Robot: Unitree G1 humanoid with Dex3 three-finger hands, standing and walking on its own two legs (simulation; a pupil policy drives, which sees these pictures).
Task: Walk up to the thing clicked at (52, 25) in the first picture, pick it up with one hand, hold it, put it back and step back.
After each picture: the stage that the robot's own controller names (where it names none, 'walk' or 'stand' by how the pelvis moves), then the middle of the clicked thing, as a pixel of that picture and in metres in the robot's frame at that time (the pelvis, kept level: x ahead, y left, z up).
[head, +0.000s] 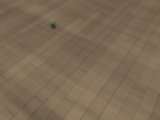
stand; (53, 24) +1.83 +0.42 -0.72
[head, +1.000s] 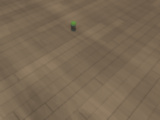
walk; (73, 26) +1.71 +0.19 -0.69
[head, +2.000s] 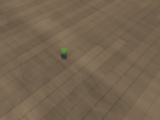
walk; (64, 53) +1.16 +0.18 -0.70
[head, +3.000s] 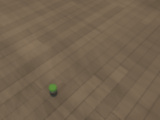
walk; (53, 90) +0.72 +0.23 -0.71
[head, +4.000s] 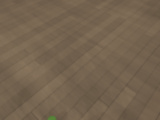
walk; out of the picture +0.49 +0.22 -0.71
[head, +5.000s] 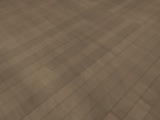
stand; out of the picture +0.39 +0.18 -0.71
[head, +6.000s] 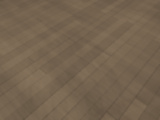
stand; out of the picture +0.37 +0.20 -0.73
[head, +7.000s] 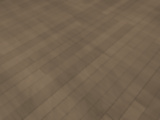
stand; out of the picture +0.37 +0.20 -0.73
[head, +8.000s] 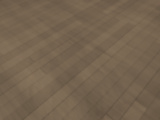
stand; out of the picture +0.36 +0.20 -0.73
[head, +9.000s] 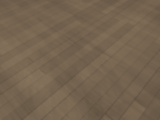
go down; out of the picture +0.36 +0.20 -0.73
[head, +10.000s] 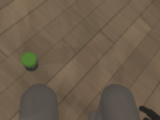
go down; (30, 62) +0.45 +0.21 -0.35
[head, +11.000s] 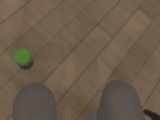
approach; (24, 59) +0.45 +0.23 -0.30
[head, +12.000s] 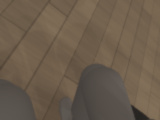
close in; out of the picture +0.44 +0.27 -0.23
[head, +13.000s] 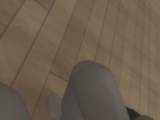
close; out of the picture +0.43 +0.28 -0.22
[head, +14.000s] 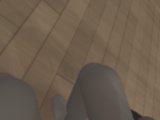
lift; out of the picture +0.40 +0.25 -0.22
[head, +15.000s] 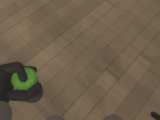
lift; (29, 86) +0.33 +0.18 -0.01
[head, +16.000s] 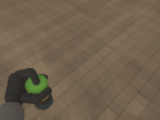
hold; (40, 93) +0.32 +0.16 +0.02
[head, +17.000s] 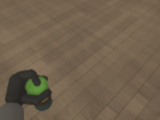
hold; (40, 94) +0.32 +0.16 +0.01
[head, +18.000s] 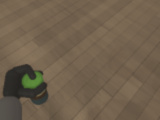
crouch; (36, 88) +0.35 +0.17 -0.05
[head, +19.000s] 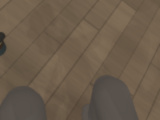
lower; out of the picture +0.48 +0.24 -0.11
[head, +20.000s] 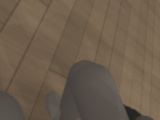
lower; out of the picture +0.44 +0.29 -0.23
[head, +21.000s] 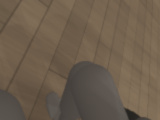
lower; out of the picture +0.44 +0.29 -0.23
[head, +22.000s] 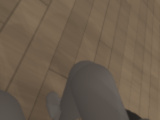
lower; out of the picture +0.44 +0.29 -0.23
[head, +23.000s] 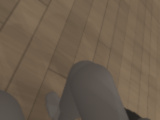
lower; out of the picture +0.44 +0.29 -0.23
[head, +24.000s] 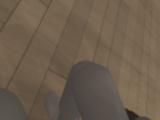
draw back; out of the picture +0.44 +0.28 -0.23
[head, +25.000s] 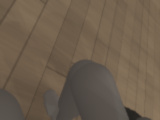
rise; out of the picture +0.43 +0.27 -0.24
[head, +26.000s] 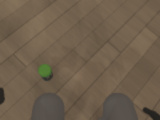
walk; (46, 72) +0.46 +0.19 -0.41
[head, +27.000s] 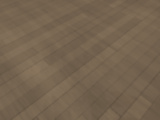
stand; out of the picture +0.39 +0.16 -0.66
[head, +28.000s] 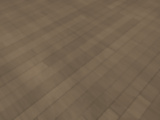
stand; out of the picture +0.40 +0.17 -0.67
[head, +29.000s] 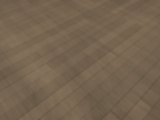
stand; out of the picture +0.40 +0.16 -0.70
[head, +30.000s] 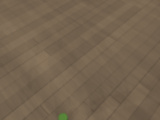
walk; out of the picture +0.42 +0.14 -0.70
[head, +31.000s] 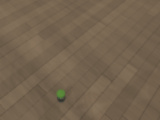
walk; (61, 96) +0.57 +0.14 -0.71
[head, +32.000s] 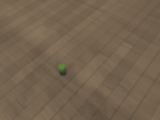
walk; (62, 69) +0.85 +0.26 -0.69
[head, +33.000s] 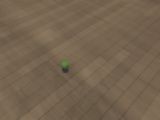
stand; (65, 67) +1.03 +0.20 -0.71
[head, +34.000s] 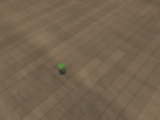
stand; (61, 69) +1.04 +0.21 -0.72
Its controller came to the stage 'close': yes
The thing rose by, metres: 0.70
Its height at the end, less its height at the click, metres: +0.00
